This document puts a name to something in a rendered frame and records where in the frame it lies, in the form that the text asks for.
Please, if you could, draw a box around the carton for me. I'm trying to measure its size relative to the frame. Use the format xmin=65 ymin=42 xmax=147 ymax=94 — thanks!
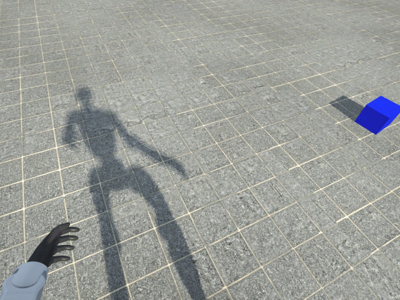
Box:
xmin=355 ymin=96 xmax=400 ymax=135

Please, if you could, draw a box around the left robot hand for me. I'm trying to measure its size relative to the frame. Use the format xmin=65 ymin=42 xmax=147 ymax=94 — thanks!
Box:
xmin=27 ymin=222 xmax=80 ymax=267

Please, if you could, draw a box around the robot left forearm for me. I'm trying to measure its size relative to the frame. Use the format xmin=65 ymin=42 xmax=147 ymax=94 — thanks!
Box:
xmin=0 ymin=261 xmax=48 ymax=300

